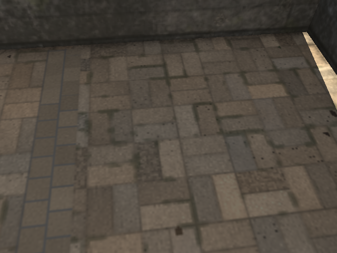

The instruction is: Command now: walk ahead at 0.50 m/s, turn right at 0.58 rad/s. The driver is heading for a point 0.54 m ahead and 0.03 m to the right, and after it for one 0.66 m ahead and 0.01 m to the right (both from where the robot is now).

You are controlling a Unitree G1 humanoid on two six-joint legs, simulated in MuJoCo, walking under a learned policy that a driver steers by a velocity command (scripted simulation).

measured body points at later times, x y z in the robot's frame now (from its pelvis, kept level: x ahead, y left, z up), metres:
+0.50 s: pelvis +0.26 -0.06 -0.01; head +0.29 -0.08 +0.44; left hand +0.51 +0.12 -0.10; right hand +0.19 -0.32 -0.15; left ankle +0.13 +0.10 -0.64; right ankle +0.31 -0.14 -0.73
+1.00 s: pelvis +0.53 -0.10 -0.01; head +0.57 -0.10 +0.44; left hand +0.54 +0.15 -0.16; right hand +0.67 -0.36 -0.13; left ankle +0.64 -0.06 -0.73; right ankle +0.32 -0.15 -0.68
